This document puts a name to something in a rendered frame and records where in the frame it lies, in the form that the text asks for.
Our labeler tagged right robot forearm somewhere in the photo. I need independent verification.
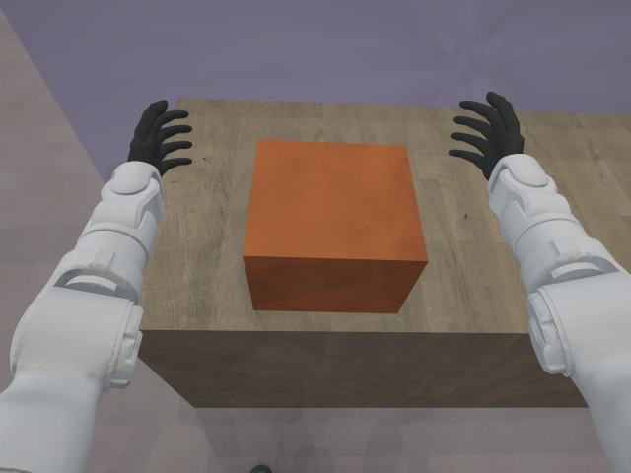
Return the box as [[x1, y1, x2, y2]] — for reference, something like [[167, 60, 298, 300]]
[[487, 154, 631, 295]]

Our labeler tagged pedestal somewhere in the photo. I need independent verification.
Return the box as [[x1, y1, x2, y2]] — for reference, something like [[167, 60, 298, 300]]
[[137, 99, 631, 408]]

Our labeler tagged carton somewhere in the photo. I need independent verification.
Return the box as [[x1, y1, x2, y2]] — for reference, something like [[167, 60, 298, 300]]
[[243, 139, 429, 313]]

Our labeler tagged robot right upper arm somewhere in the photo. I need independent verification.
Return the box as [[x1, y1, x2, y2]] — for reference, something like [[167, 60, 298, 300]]
[[526, 272, 631, 473]]

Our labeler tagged left robot forearm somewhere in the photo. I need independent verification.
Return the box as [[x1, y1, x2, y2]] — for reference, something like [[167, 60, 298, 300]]
[[10, 161, 165, 378]]

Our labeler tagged robot left upper arm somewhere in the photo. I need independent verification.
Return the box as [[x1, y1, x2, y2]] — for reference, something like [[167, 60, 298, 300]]
[[0, 287, 144, 473]]

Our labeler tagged right robot hand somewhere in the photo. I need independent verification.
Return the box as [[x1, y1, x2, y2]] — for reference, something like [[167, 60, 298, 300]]
[[449, 92, 525, 181]]

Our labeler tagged left robot hand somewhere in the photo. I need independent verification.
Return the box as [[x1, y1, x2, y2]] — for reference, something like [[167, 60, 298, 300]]
[[127, 100, 192, 178]]

